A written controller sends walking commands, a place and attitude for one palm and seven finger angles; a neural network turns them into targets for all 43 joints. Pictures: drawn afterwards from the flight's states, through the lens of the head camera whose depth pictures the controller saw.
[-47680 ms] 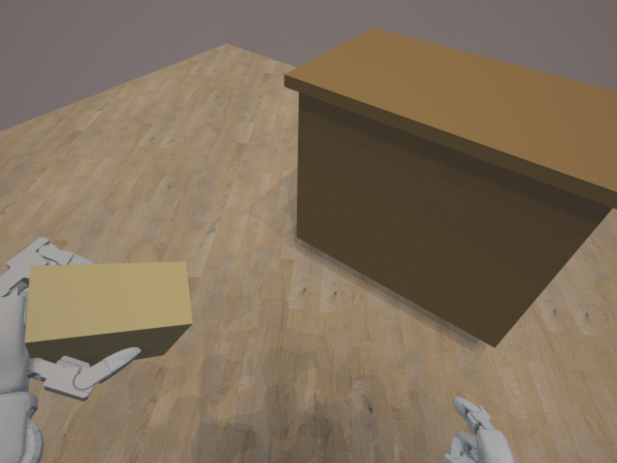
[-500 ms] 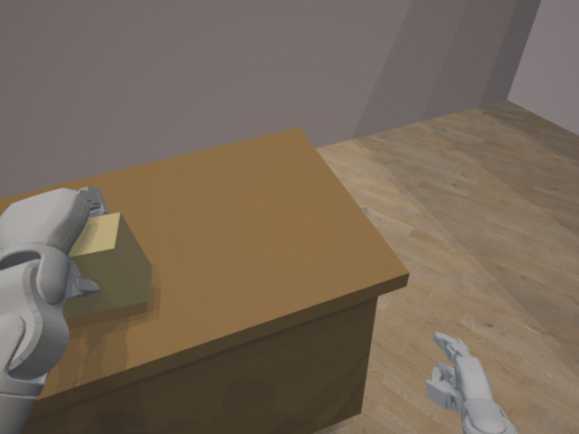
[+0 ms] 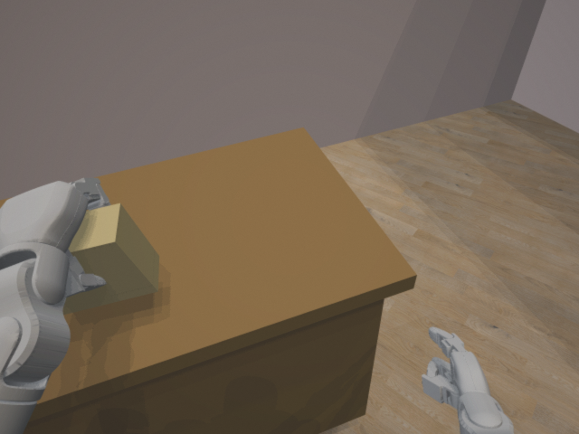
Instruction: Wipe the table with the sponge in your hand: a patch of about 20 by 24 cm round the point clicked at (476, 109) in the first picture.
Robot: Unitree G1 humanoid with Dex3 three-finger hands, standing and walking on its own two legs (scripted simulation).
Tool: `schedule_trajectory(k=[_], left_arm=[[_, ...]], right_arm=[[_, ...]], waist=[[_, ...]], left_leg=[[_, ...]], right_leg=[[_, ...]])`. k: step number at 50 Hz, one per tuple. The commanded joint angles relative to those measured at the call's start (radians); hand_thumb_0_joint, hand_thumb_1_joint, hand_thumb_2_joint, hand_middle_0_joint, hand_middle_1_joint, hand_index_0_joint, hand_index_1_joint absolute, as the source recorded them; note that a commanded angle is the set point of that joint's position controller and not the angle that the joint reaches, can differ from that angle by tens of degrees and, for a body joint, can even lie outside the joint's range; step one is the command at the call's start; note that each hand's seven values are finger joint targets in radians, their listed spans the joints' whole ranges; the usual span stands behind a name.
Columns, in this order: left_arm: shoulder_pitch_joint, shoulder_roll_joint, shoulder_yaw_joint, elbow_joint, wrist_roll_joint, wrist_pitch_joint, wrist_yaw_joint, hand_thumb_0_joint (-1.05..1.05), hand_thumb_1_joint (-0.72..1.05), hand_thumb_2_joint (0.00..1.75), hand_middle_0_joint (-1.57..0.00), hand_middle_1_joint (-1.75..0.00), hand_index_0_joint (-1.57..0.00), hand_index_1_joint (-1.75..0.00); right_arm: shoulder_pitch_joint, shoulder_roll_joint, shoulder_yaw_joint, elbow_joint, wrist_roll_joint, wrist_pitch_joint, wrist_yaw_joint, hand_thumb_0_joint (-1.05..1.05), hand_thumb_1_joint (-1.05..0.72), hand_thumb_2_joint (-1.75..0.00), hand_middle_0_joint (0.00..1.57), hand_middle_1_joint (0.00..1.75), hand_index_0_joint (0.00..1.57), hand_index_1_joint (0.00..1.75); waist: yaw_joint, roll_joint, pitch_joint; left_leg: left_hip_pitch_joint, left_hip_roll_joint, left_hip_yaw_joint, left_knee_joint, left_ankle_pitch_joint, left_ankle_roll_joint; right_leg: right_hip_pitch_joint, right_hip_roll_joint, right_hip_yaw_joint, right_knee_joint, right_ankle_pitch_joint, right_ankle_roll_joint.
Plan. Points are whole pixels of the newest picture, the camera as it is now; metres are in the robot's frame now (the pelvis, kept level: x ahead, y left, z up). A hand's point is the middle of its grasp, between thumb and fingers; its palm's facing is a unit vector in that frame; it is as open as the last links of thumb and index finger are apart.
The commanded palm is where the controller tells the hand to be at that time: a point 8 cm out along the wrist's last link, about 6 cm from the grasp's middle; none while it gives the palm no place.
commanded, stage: bring the sponge back beside the body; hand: left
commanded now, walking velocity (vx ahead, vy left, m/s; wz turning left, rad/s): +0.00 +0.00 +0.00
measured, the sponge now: (95, 270) +0.25 +0.32 +0.13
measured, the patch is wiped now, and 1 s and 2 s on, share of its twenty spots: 0.90 0.90 0.90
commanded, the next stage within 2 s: step back with the hand held close in 1.50 s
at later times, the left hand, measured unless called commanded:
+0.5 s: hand (79, 262) +0.23 +0.30 +0.18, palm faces +0.19 -0.13 -0.97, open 10.0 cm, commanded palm +0.18 +0.30 +0.26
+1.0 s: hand (82, 279) +0.20 +0.28 +0.18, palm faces +0.22 -0.15 -0.96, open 10.0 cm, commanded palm +0.16 +0.28 +0.25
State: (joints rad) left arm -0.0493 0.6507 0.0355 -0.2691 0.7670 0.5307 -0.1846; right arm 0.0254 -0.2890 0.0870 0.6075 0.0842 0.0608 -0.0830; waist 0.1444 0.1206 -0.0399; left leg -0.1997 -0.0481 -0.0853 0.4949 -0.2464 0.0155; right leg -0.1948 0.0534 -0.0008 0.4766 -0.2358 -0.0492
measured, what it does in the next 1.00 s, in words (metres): stands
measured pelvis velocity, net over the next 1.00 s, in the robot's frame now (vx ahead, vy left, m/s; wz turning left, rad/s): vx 0.00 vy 0.00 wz -0.02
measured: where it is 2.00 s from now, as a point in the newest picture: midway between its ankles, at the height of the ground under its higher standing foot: outside the picture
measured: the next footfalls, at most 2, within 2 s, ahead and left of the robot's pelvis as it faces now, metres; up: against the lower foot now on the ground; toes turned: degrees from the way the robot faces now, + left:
none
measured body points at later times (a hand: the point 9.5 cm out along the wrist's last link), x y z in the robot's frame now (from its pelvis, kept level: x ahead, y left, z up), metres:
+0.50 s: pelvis +0.00 +0.00 +0.00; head -0.03 -0.04 +0.45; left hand +0.21 +0.30 +0.23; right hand +0.27 -0.18 -0.06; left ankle +0.01 +0.11 -0.74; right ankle +0.02 -0.09 -0.74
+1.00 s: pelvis +0.00 +0.00 +0.00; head -0.04 -0.05 +0.44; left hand +0.19 +0.28 +0.23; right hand +0.26 -0.19 -0.05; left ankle +0.01 +0.11 -0.74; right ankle +0.02 -0.09 -0.74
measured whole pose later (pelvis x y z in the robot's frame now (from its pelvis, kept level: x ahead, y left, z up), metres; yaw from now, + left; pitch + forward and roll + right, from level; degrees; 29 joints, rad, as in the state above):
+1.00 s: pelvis +0.00 +0.00 +0.00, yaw -1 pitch -4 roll +0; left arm 0.19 0.61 0.05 -0.49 0.73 0.53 -0.11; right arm 0.02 -0.27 0.09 0.59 0.07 0.05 -0.08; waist 0.15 0.12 -0.04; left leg -0.18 -0.03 -0.07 0.51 -0.25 0.01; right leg -0.17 0.07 0.01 0.48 -0.23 -0.06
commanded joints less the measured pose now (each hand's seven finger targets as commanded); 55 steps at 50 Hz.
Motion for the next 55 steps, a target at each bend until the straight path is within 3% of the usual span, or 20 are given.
schedule_trajectory(k=[1,4,6,7,10,11,17,20,21,24,26,27,31,34,36,40,46,49,51,55], left_arm=[[-0.344,0.291,0.165,-0.296,0.073,-0.033,0.063,0.0,0.1,1.3,-1.2,-1.6,-1.2,-1.6],[-0.302,0.274,0.161,-0.261,0.07,-0.042,0.073,0.0,0.1,1.3,-1.2,-1.6,-1.2,-1.6],[-0.311,0.304,0.195,-0.278,0.075,-0.035,0.085,0.0,0.1,1.3,-1.2,-1.6,-1.2,-1.6],[-0.295,0.278,0.179,-0.237,0.067,-0.033,0.088,0.0,0.1,1.3,-1.2,-1.6,-1.2,-1.6],[-0.235,0.279,0.201,-0.238,0.043,-0.029,0.088,0.0,0.1,1.3,-1.2,-1.6,-1.2,-1.6],[-0.222,0.268,0.197,-0.251,0.045,-0.019,0.089,0.0,0.1,1.3,-1.2,-1.6,-1.2,-1.6],[-0.118,0.219,0.173,-0.26,0.008,-0.003,0.073,0.0,0.1,1.3,-1.2,-1.6,-1.2,-1.6],[-0.129,0.254,0.195,-0.28,0.014,-0.011,0.074,0.0,0.1,1.3,-1.2,-1.6,-1.2,-1.6],[-0.146,0.256,0.189,-0.318,0.028,-0.006,0.078,0.0,0.1,1.3,-1.2,-1.6,-1.2,-1.6],[-0.156,0.267,0.192,-0.321,0.039,-0.022,0.088,0.0,0.1,1.3,-1.2,-1.6,-1.2,-1.6],[-0.168,0.284,0.205,-0.375,0.052,-0.025,0.099,0.0,0.1,1.3,-1.2,-1.6,-1.2,-1.6],[-0.169,0.277,0.199,-0.351,0.056,-0.029,0.103,0.0,0.1,1.3,-1.2,-1.6,-1.2,-1.6],[-0.143,0.235,0.179,-0.375,0.044,-0.033,0.111,0.0,0.1,1.3,-1.2,-1.6,-1.2,-1.6],[-0.071,0.212,0.174,-0.34,0.027,-0.032,0.109,0.0,0.1,1.3,-1.2,-1.6,-1.2,-1.6],[-0.058,0.197,0.175,-0.368,0.023,-0.023,0.113,0.0,0.1,1.3,-1.2,-1.6,-1.2,-1.6],[-0.003,0.202,0.191,-0.35,0.002,-0.023,0.114,0.0,0.1,1.3,-1.2,-1.6,-1.2,-1.6],[-0.002,0.225,0.208,-0.438,0.02,-0.023,0.131,0.0,0.1,1.3,-1.2,-1.6,-1.2,-1.6],[0.041,0.195,0.184,-0.414,0.009,-0.026,0.132,0.0,0.1,1.3,-1.2,-1.6,-1.2,-1.6],[0.015,0.201,0.187,-0.458,0.021,-0.028,0.138,0.0,0.1,1.3,-1.2,-1.6,-1.2,-1.6],[0.047,0.189,0.18,-0.464,0.016,-0.039,0.147,0.0,0.1,1.3,-1.2,-1.6,-1.2,-1.6]], right_arm=[[-0.271,-0.066,-0.037,-0.198,-0.001,-0.08,-0.005,0.0,-0.9,-0.9,0.2,0.3,0.2,0.3],[-0.242,-0.066,-0.038,-0.185,-0.015,-0.076,-0.007,0.0,-0.9,-0.9,0.2,0.3,0.2,0.3],[-0.267,-0.064,-0.036,-0.183,-0.004,-0.081,-0.004,0.0,-0.9,-0.9,0.2,0.3,0.2,0.3],[-0.243,-0.066,-0.037,-0.181,-0.015,-0.074,-0.006,0.0,-0.9,-0.9,0.2,0.3,0.2,0.3],[-0.249,-0.065,-0.04,-0.178,-0.009,-0.057,0.002,0.0,-0.9,-0.9,0.2,0.3,0.2,0.3],[-0.28,-0.062,-0.034,-0.184,-0.002,-0.064,0.007,0.0,-0.9,-0.9,0.2,0.3,0.2,0.3],[-0.262,-0.068,-0.03,-0.199,-0.007,-0.047,0.007,0.0,-0.9,-0.9,0.2,0.3,0.2,0.3],[-0.257,-0.07,-0.033,-0.197,-0.007,-0.043,0.003,0.0,-0.9,-0.9,0.2,0.3,0.2,0.3],[-0.288,-0.066,-0.028,-0.206,-0.003,-0.057,0.002,0.0,-0.9,-0.9,0.2,0.3,0.2,0.3],[-0.254,-0.067,-0.034,-0.2,-0.014,-0.059,-0.004,0.0,-0.9,-0.9,0.2,0.3,0.2,0.3],[-0.281,-0.061,-0.033,-0.204,-0.009,-0.074,-0.002,0.0,-0.9,-0.9,0.2,0.3,0.2,0.3],[-0.253,-0.064,-0.036,-0.196,-0.017,-0.072,-0.006,0.0,-0.9,-0.9,0.2,0.3,0.2,0.3],[-0.283,-0.053,-0.037,-0.202,-0.005,-0.085,-0.002,0.0,-0.9,-0.9,0.2,0.3,0.2,0.3],[-0.253,-0.061,-0.042,-0.193,-0.013,-0.072,-0.001,0.0,-0.9,-0.9,0.2,0.3,0.2,0.3],[-0.284,-0.053,-0.037,-0.2,-0.003,-0.079,0.003,0.0,-0.9,-0.9,0.2,0.3,0.2,0.3],[-0.255,-0.061,-0.039,-0.198,-0.011,-0.058,0.001,0.0,-0.9,-0.9,0.2,0.3,0.2,0.3],[-0.285,-0.058,-0.036,-0.213,-0.012,-0.073,0.004,0.0,-0.9,-0.9,0.2,0.3,0.2,0.3],[-0.255,-0.057,-0.039,-0.21,-0.018,-0.069,0.002,0.0,-0.9,-0.9,0.2,0.3,0.2,0.3],[-0.28,-0.053,-0.04,-0.214,-0.009,-0.084,0.002,0.0,-0.9,-0.9,0.2,0.3,0.2,0.3],[-0.251,-0.055,-0.046,-0.205,-0.017,-0.081,0.0,0.0,-0.9,-0.9,0.2,0.3,0.2,0.3]], waist=[[-0.009,0.034,-0.231],[-0.006,0.004,-0.204],[-0.004,0.017,-0.195],[0.0,-0.026,-0.19],[0.004,-0.041,-0.181],[0.005,0.003,-0.165],[0.0,-0.058,-0.152],[-0.004,-0.07,-0.165],[-0.003,-0.028,-0.161],[-0.001,-0.028,-0.182],[0.003,0.041,-0.19],[0.003,0.016,-0.185],[0.0,0.019,-0.152],[0.004,-0.028,-0.14],[0.004,-0.013,-0.132],[0.002,-0.082,-0.12],[0.008,-0.003,-0.168],[0.003,-0.043,-0.124],[-0.002,-0.014,-0.122],[0.001,-0.01,-0.118]], left_leg=[[0.053,0.009,-0.02,-0.072,0.192,0.03],[0.046,0.009,-0.012,-0.071,0.202,0.027],[0.043,0.013,-0.028,-0.082,0.178,0.024],[0.027,0.015,-0.018,-0.082,0.176,0.022],[0.024,0.017,-0.011,-0.08,0.184,0.018],[0.023,0.019,-0.021,-0.09,0.177,0.017],[0.006,0.025,-0.004,-0.075,0.176,0.022],[0.013,0.02,-0.003,-0.064,0.17,0.024],[0.022,0.019,-0.013,-0.069,0.164,0.027],[0.035,0.013,-0.006,-0.058,0.195,0.027],[0.042,0.014,-0.021,-0.064,0.184,0.026],[0.037,0.012,-0.012,-0.06,0.188,0.025],[0.043,0.018,-0.027,-0.078,0.155,0.022],[0.032,0.02,-0.013,-0.078,0.163,0.021],[0.031,0.023,-0.023,-0.088,0.148,0.021],[0.014,0.024,-0.002,-0.072,0.141,0.022],[0.033,0.017,-0.007,-0.056,0.167,0.022],[0.026,0.017,0.004,-0.047,0.157,0.023],[0.036,0.019,-0.009,-0.055,0.133,0.023],[0.04,0.019,-0.003,-0.056,0.14,0.022]], right_leg=[[0.091,-0.029,0.083,-0.073,0.115,-0.038],[0.099,-0.039,0.05,-0.078,0.128,-0.033],[0.083,-0.023,0.095,-0.086,0.087,-0.044],[0.101,-0.035,0.058,-0.08,0.096,-0.038],[0.098,-0.038,0.064,-0.086,0.114,-0.027],[0.077,-0.023,0.088,-0.089,0.093,-0.04],[0.074,-0.035,0.045,-0.083,0.116,-0.024],[0.075,-0.04,0.056,-0.084,0.106,-0.017],[0.059,-0.027,0.092,-0.089,0.086,-0.03],[0.086,-0.037,0.059,-0.082,0.117,-0.025],[0.082,-0.027,0.106,-0.082,0.095,-0.04],[0.092,-0.033,0.071,-0.078,0.098,-0.037],[0.063,-0.021,0.102,-0.094,0.053,-0.04],[0.071,-0.029,0.055,-0.093,0.077,-0.026],[0.055,-0.017,0.087,-0.095,0.055,-0.033],[0.057,-0.033,0.066,-0.098,0.06,-0.015],[0.071,-0.022,0.112,-0.087,0.079,-0.031],[0.057,-0.034,0.08,-0.098,0.067,-0.018],[0.034,-0.019,0.119,-0.106,0.019,-0.027],[0.045,-0.03,0.088,-0.101,0.034,-0.019]])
